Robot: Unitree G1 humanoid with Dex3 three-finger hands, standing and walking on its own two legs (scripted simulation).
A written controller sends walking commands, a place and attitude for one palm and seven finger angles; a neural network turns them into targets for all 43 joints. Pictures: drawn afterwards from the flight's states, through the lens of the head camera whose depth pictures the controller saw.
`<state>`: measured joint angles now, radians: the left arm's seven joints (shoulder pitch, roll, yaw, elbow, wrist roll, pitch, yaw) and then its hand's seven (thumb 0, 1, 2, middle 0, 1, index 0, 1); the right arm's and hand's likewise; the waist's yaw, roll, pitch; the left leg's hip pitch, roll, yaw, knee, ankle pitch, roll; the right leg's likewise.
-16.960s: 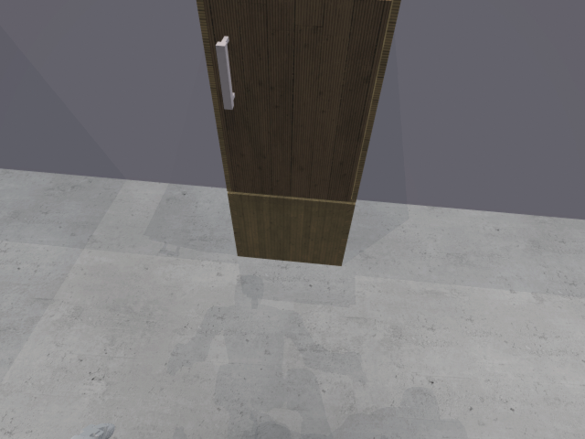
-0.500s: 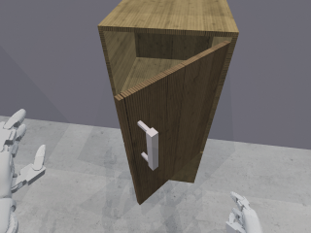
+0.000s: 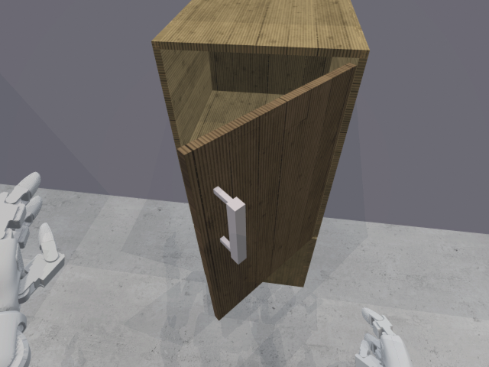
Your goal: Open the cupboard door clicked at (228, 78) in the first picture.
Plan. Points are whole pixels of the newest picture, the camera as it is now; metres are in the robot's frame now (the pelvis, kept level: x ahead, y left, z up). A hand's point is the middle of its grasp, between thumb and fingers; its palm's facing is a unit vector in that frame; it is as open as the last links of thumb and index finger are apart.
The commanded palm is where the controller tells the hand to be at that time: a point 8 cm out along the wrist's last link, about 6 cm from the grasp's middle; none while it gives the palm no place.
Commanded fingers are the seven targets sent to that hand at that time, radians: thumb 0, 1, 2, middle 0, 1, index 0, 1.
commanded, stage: step back with the hand held close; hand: left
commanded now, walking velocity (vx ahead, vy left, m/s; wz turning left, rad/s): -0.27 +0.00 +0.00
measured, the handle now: (229, 226) +0.33 +0.08 +0.06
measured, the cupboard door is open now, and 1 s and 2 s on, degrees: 50 50 50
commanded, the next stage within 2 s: stop stepping back and stand still in 1.20 s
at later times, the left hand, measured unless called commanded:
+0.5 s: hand (26, 296) +0.14 +0.28 +0.15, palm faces +0.39 -0.76 -0.52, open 7.4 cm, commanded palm +0.08 +0.31 +0.17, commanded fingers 0.00 0.90 0.90 -0.20 -0.30 -0.20 -0.30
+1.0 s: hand out of the picture +0.07 +0.28 +0.15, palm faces +0.46 -0.75 -0.47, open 7.4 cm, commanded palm -0.01 +0.32 +0.17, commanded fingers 0.00 0.90 0.90 -0.20 -0.30 -0.20 -0.30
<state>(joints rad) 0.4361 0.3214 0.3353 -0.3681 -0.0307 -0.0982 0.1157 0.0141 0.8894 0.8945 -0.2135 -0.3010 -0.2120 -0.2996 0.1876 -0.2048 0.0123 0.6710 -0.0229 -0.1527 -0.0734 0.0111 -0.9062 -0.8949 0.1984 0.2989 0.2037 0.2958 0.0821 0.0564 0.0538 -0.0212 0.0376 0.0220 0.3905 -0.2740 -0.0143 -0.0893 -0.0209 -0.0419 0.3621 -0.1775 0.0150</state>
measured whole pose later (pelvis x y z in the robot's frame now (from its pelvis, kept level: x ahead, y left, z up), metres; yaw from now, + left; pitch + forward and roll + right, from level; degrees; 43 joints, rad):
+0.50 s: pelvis -0.07 +0.02 -0.01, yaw -1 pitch -1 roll +0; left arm 0.54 0.42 0.43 -0.49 -0.01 -0.20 0.14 0.01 0.89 0.89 -0.22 -0.30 -0.22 -0.30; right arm 0.19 -0.22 -0.01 0.54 0.00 -0.06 -0.08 0.01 -0.91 -0.89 0.20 0.30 0.20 0.30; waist 0.01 -0.01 0.07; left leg -0.30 0.01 0.05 0.55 -0.24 0.02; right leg -0.36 -0.05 0.00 0.48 -0.11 0.04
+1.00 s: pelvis -0.14 +0.01 -0.03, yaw +2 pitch -2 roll +0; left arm 0.50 0.41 0.45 -0.54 -0.01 -0.26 0.15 0.01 0.89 0.90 -0.22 -0.30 -0.21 -0.30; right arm 0.17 -0.22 -0.02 0.61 -0.01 -0.11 -0.06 0.01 -0.91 -0.89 0.20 0.30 0.21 0.30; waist 0.00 -0.04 0.09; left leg -0.47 -0.02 0.01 0.70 -0.34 0.02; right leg -0.46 -0.02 0.04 0.58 -0.10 0.03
